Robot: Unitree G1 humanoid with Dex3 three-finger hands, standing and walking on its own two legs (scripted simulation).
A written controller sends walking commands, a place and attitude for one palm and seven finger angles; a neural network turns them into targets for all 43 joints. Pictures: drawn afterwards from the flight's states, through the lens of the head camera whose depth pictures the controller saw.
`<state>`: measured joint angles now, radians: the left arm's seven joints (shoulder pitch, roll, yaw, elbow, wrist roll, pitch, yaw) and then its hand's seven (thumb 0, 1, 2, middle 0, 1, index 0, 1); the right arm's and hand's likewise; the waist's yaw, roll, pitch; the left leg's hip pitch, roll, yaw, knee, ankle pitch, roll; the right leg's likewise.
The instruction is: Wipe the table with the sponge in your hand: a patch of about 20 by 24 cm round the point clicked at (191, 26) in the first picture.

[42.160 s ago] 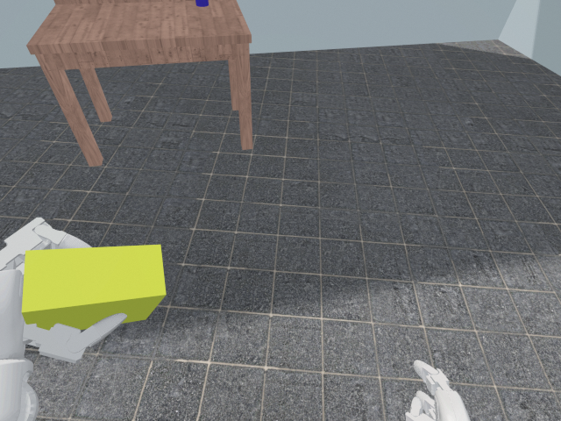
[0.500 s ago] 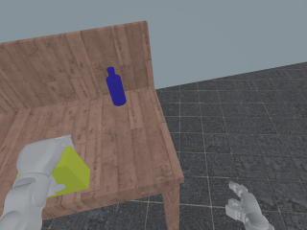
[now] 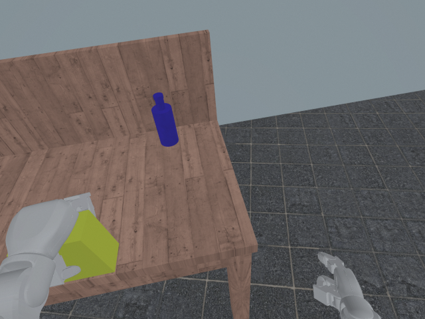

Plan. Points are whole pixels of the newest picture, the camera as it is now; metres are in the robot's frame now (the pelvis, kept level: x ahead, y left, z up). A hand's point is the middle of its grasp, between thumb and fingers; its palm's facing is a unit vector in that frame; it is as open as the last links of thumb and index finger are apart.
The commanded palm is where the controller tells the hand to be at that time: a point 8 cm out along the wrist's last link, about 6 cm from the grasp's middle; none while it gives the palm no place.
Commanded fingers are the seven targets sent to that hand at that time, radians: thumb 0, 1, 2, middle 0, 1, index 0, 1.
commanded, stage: bring the sponge back beside the body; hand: left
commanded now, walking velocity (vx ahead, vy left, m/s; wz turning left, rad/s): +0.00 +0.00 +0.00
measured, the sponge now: (76, 254) +0.18 +0.28 +0.07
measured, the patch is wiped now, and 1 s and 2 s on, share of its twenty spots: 1.00 1.00 1.00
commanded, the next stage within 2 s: step back with the hand held close in 0.32 s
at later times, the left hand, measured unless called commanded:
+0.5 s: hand (71, 237) +0.19 +0.27 +0.12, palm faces +0.14 -0.44 -0.89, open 9.8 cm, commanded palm +0.15 +0.28 +0.18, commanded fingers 0.00 0.10 1.30 -1.20 -1.60 -1.20 -1.60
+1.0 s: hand (68, 226) +0.19 +0.26 +0.14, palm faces +0.28 -0.84 -0.47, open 9.8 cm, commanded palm +0.14 +0.31 +0.18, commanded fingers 0.00 0.10 1.30 -1.20 -1.60 -1.20 -1.60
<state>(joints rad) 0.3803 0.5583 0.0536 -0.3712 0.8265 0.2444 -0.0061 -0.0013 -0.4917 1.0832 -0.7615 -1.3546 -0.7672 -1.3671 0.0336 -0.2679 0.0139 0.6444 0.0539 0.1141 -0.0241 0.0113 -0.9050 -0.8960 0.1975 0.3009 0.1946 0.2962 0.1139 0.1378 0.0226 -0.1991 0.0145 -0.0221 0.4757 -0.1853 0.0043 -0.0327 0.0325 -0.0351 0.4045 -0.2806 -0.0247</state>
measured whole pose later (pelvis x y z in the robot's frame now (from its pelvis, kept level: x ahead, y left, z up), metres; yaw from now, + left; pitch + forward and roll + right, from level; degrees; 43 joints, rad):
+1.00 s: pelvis -0.02 +0.03 -0.01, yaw -1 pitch +2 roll -2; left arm 0.55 0.43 0.36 -0.54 -0.08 -0.11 0.10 -0.01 -0.49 1.08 -0.76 -1.36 -0.77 -1.37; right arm 0.24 -0.23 0.00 0.58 0.03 -0.03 -0.07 0.01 -0.90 -0.90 0.20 0.30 0.19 0.30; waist -0.01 0.04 0.00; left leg -0.46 -0.01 0.00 0.62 -0.20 0.04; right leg -0.32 0.01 -0.01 0.60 -0.32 0.02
